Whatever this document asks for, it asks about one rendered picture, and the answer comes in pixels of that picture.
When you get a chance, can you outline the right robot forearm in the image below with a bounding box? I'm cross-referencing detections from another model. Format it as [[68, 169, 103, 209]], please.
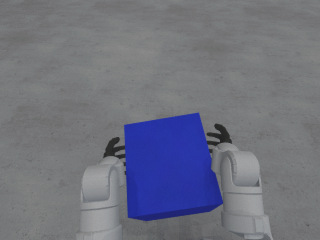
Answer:
[[211, 142, 273, 240]]

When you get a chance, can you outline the left robot hand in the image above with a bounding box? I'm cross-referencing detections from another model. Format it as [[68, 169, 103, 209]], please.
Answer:
[[103, 137, 126, 175]]

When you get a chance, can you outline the carton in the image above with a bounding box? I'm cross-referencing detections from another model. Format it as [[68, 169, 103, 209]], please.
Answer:
[[124, 112, 223, 221]]

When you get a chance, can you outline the right robot hand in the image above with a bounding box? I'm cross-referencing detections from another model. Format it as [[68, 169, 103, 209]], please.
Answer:
[[206, 123, 232, 153]]

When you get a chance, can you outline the left robot forearm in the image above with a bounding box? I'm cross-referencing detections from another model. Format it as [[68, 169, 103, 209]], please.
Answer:
[[75, 156, 126, 240]]

